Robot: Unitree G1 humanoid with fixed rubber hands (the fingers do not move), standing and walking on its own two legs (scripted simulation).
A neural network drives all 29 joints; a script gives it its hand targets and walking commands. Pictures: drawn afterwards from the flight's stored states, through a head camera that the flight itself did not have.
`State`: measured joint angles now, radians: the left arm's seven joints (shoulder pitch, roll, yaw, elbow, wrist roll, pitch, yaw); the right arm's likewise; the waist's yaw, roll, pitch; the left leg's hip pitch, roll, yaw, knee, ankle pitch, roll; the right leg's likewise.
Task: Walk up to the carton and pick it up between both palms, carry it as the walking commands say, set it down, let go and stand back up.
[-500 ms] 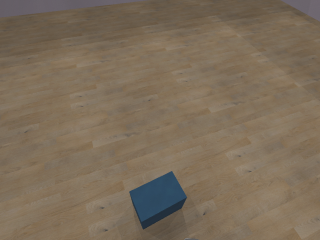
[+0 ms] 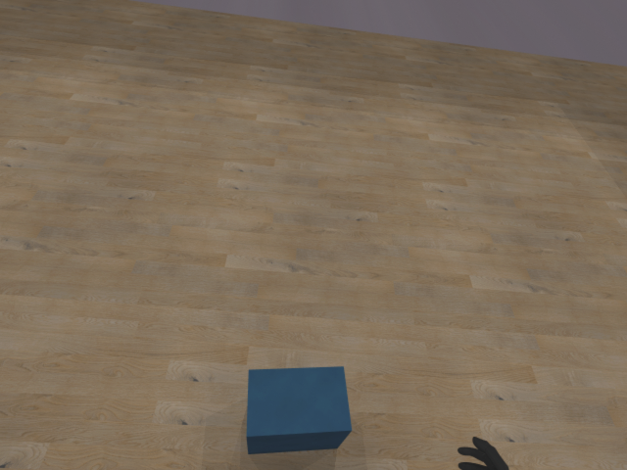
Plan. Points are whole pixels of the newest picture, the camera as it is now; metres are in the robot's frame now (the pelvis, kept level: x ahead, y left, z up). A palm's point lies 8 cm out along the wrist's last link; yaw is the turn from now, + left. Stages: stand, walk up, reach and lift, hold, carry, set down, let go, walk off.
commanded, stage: walk up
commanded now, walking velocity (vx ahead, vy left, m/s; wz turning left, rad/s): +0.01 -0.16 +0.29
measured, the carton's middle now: (295, 411) +0.38 +0.00 -0.64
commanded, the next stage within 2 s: none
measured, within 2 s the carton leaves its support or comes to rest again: neither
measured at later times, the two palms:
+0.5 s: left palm out of the picture +0.02 +0.20 -0.10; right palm out of the picture +0.06 -0.32 -0.14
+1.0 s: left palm out of the picture -0.06 +0.26 -0.12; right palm out of the picture +0.05 -0.21 -0.11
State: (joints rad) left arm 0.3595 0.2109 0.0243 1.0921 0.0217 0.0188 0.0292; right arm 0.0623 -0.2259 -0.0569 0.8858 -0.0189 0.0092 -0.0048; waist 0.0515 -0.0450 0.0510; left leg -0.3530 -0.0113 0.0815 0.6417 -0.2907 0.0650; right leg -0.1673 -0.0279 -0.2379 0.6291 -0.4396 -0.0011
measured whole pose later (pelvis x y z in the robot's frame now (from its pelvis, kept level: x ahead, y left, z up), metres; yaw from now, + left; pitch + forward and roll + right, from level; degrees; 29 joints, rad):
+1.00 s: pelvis -0.04 +0.00 +0.02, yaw +7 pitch +0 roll -1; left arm 0.24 0.25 0.04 1.05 0.01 0.07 0.02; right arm 0.19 -0.15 -0.01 1.01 -0.03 -0.02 -0.03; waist 0.00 -0.02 0.04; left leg -0.21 0.04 0.09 0.41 -0.21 0.01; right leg -0.36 -0.03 -0.03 0.86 -0.45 0.05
